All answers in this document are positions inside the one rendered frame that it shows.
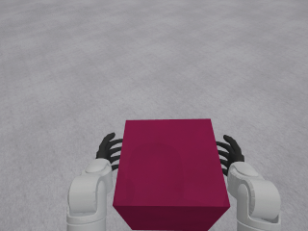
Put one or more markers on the robot left hand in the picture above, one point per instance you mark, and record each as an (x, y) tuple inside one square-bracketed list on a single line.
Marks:
[(105, 151)]

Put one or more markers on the carton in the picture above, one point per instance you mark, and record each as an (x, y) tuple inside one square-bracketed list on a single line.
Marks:
[(169, 175)]

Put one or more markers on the left robot forearm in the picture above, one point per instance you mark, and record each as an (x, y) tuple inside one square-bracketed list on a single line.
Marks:
[(87, 197)]

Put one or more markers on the right robot forearm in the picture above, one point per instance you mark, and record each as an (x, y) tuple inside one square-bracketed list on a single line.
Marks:
[(258, 200)]

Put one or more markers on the robot right hand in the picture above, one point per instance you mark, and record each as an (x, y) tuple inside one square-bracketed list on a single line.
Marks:
[(234, 155)]

